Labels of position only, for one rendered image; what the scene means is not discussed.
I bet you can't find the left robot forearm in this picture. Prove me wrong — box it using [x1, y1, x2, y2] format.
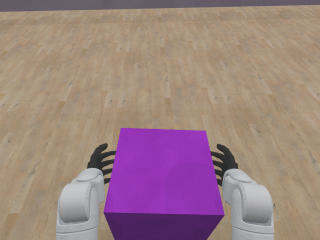
[55, 168, 105, 240]

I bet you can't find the carton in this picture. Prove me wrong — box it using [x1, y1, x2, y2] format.
[103, 128, 225, 240]

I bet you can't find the robot right hand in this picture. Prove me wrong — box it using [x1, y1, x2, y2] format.
[210, 144, 238, 186]

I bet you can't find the robot left hand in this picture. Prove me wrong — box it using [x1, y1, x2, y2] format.
[87, 143, 116, 184]

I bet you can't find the right robot forearm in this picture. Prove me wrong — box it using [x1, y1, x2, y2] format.
[222, 168, 275, 240]

